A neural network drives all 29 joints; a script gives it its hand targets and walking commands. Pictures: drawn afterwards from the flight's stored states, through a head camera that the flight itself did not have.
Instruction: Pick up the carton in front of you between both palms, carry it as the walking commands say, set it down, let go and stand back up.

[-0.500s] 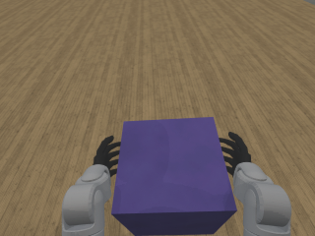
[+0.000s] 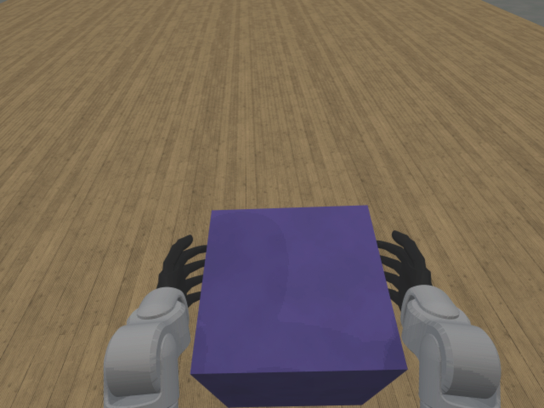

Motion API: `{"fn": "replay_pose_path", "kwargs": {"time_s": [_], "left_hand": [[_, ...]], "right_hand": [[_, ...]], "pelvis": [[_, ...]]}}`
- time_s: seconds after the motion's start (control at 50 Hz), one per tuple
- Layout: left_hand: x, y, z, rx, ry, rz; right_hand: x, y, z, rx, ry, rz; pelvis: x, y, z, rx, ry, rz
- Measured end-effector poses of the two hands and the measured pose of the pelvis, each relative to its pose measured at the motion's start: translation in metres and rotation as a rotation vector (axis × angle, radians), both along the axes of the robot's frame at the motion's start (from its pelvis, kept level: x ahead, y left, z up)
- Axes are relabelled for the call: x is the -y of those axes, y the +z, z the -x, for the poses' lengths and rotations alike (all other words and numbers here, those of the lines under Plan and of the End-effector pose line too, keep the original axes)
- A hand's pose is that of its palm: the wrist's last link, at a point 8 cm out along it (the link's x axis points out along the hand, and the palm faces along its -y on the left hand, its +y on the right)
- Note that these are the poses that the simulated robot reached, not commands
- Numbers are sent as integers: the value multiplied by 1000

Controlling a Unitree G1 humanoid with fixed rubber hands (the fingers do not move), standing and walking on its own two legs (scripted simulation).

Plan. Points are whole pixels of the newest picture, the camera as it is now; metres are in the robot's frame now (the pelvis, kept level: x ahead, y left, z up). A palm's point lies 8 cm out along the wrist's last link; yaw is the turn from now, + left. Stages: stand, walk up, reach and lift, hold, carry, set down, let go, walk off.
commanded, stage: carry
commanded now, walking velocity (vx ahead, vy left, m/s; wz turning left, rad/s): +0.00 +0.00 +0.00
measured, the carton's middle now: (292, 314) +0.25 -0.01 +0.03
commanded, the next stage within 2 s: none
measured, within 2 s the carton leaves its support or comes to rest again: neither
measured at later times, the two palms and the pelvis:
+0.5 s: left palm (201, 187) +0.47 +0.15 +0.09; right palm (365, 178) +0.47 -0.15 +0.10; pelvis +0.23 +0.01 +0.00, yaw -2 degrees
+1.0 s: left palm (216, 168) +0.53 +0.13 +0.09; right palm (371, 165) +0.52 -0.17 +0.10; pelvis +0.27 -0.01 +0.00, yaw -2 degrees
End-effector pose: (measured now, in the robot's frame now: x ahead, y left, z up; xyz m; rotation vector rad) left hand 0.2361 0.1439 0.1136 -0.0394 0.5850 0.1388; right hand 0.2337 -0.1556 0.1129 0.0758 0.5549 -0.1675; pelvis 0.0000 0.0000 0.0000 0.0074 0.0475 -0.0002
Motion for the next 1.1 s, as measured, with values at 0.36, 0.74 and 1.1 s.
{"fn": "replay_pose_path", "kwargs": {"time_s": [0.36, 0.74, 1.1], "left_hand": [[1, -6, -182, -48, 18, -11], [3, -18, -283, -99, -37, -2], [17, -38, -290, -143, -37, -36]], "right_hand": [[1, -5, -190, -48, 17, -14], [3, -14, -275, -98, -36, -2], [17, -34, -286, -142, -12, 24]], "pelvis": [[5, 4, -176, 11, -4, 25], [-6, 5, -264, -51, -38, 1], [11, 1, -269, -34, -46, -11]]}}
